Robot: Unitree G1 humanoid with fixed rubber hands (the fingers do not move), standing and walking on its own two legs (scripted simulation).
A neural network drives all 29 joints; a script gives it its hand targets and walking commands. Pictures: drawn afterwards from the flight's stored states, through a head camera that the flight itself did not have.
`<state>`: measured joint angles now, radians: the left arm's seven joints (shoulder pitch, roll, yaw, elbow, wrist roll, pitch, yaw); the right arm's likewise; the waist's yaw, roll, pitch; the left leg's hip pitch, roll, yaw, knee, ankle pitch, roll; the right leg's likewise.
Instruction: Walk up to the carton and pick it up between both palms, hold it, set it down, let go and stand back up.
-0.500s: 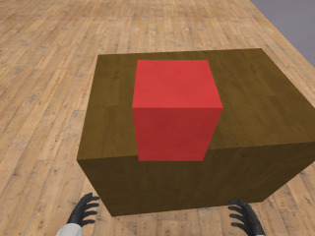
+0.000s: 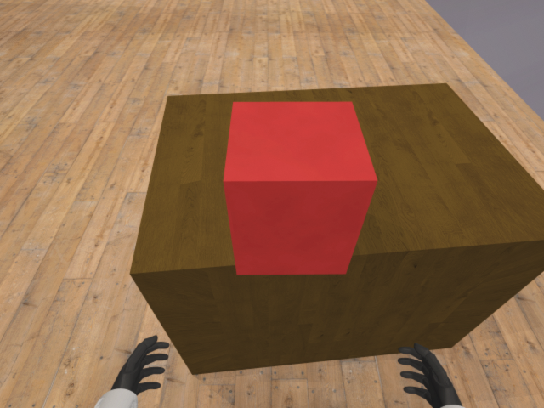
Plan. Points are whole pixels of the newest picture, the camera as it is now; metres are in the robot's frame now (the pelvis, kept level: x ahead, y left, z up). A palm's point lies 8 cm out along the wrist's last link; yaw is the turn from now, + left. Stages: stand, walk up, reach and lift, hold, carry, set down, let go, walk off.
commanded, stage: stand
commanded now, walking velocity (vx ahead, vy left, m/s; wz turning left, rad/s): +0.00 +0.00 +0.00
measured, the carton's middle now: (292, 191) +0.47 +0.00 +0.04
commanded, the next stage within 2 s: none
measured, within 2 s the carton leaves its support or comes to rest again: neither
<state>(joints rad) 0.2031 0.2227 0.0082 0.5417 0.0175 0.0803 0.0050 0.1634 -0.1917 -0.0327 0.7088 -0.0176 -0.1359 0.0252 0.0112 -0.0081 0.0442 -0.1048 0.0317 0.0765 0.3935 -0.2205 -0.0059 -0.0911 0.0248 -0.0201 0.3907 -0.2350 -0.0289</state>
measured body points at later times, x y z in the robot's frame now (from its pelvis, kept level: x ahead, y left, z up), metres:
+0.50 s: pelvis -0.01 +0.02 -0.01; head -0.01 +0.01 +0.44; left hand +0.13 +0.24 -0.12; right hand +0.03 -0.25 -0.14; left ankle +0.00 +0.12 -0.74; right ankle -0.01 -0.10 -0.74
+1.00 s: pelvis -0.02 +0.02 -0.01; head -0.01 +0.01 +0.44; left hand +0.11 +0.24 -0.13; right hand +0.00 -0.25 -0.15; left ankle +0.00 +0.12 -0.74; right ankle -0.01 -0.10 -0.74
